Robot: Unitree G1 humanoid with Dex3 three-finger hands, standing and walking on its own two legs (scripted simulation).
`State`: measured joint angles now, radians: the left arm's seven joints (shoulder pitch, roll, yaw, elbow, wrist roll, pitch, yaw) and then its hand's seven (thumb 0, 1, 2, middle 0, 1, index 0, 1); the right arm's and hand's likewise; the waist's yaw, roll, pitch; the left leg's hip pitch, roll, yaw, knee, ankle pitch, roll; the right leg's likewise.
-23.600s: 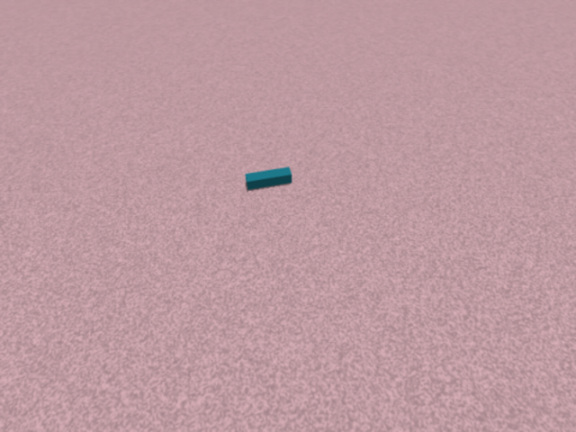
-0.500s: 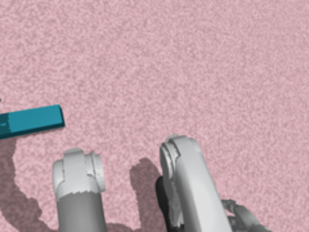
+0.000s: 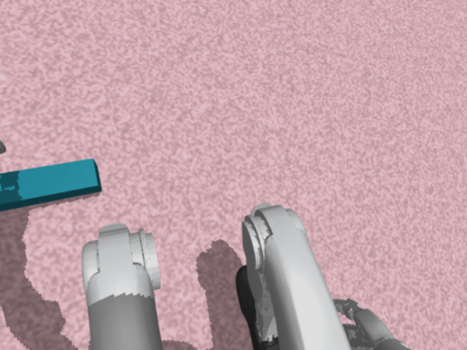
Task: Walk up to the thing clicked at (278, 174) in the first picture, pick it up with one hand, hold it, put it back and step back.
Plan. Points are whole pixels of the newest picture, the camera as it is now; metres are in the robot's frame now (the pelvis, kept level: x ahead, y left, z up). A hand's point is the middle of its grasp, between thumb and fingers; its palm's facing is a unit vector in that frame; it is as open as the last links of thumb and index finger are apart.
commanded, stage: approach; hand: left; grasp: from above
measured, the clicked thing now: (38, 186) +0.43 +0.34 -0.29
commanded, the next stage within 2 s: rest palm in 0.66 s
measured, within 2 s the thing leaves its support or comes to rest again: neither
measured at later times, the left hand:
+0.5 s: hand (38, 170) +0.44 +0.30 -0.19, palm faces -0.40 -0.10 -0.91, open 14.1 cm
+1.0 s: hand (28, 193) +0.40 +0.32 -0.20, palm faces -0.50 -0.16 -0.85, open 14.2 cm
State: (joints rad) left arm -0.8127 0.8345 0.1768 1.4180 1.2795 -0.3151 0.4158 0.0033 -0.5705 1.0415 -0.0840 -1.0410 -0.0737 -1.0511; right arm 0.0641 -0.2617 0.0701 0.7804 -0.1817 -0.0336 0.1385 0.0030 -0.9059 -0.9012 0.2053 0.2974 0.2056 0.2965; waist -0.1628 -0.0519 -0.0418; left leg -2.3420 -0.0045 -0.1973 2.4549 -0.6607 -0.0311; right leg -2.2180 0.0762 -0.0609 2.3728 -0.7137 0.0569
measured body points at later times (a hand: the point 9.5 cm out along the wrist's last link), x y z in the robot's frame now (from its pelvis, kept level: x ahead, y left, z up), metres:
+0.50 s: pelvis +0.00 -0.01 +0.00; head +0.23 +0.08 +0.37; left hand +0.45 +0.31 -0.14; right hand +0.06 -0.28 -0.10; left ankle +0.08 +0.13 -0.28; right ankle +0.10 -0.13 -0.28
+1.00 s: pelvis +0.00 +0.00 +0.01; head +0.23 +0.10 +0.38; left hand +0.42 +0.33 -0.15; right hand +0.11 -0.27 -0.09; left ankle +0.08 +0.13 -0.28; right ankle +0.10 -0.13 -0.28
